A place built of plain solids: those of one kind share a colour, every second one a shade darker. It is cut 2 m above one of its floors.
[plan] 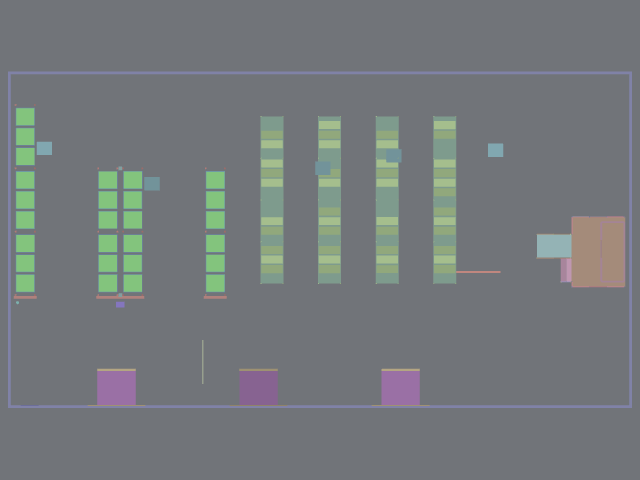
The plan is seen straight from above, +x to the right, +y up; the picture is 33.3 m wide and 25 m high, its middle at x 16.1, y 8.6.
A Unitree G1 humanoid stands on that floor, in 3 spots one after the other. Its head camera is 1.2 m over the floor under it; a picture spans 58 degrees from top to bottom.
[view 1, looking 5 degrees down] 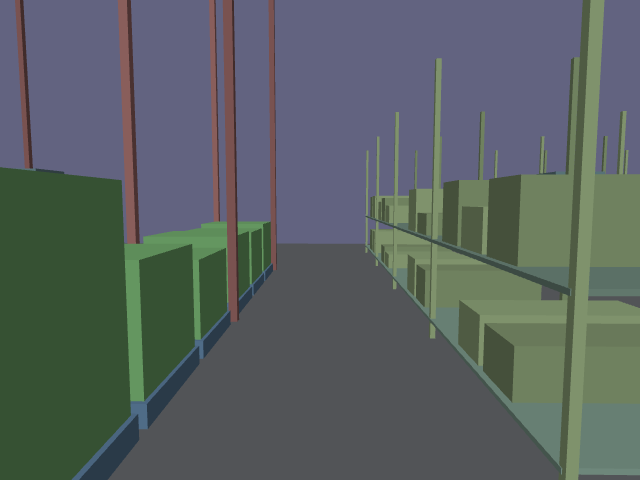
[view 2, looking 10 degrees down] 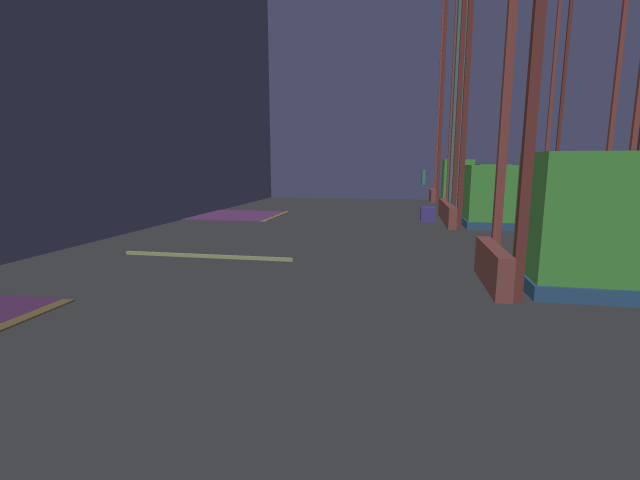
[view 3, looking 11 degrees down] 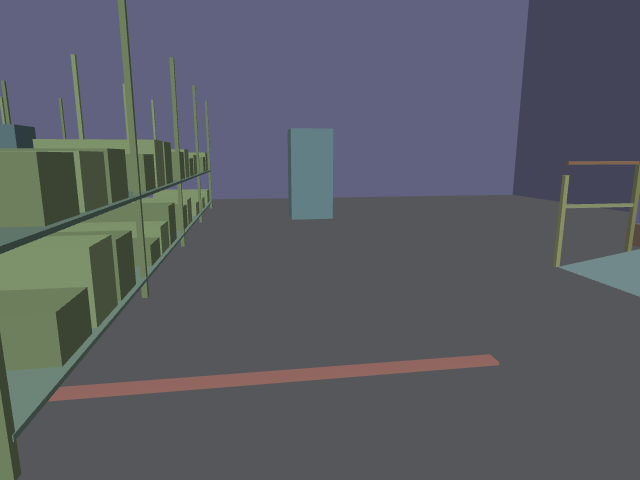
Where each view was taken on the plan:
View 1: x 12.10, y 4.73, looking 91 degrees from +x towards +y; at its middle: wall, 12.55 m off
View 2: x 15.10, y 4.73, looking -169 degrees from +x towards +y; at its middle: ground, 6.91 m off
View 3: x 24.10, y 4.73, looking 81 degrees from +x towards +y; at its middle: ground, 6.29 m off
